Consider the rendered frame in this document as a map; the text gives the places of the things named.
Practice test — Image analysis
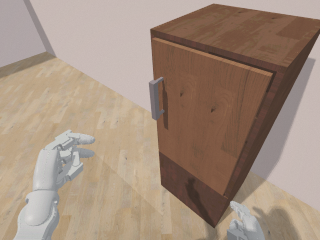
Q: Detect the right robot hand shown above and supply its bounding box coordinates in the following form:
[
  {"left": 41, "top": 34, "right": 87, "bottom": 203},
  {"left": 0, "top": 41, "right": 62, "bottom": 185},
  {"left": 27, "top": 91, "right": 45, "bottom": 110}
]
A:
[{"left": 227, "top": 201, "right": 265, "bottom": 240}]

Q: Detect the left robot hand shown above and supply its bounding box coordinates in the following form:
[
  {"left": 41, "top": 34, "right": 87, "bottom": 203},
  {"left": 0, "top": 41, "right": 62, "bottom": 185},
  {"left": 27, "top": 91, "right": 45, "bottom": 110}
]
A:
[{"left": 32, "top": 129, "right": 95, "bottom": 192}]

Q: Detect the left robot forearm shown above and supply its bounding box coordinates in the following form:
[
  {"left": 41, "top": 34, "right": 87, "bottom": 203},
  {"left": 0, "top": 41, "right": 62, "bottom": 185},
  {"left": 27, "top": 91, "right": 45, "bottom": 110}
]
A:
[{"left": 13, "top": 189, "right": 60, "bottom": 240}]

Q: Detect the handle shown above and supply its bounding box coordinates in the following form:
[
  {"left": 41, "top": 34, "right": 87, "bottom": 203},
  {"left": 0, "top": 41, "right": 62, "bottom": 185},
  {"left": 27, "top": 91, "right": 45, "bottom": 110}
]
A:
[{"left": 148, "top": 77, "right": 165, "bottom": 120}]

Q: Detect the cupboard door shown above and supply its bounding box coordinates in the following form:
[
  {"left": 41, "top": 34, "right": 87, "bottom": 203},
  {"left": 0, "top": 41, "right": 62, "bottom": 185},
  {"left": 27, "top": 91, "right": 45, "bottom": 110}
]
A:
[{"left": 151, "top": 37, "right": 273, "bottom": 196}]

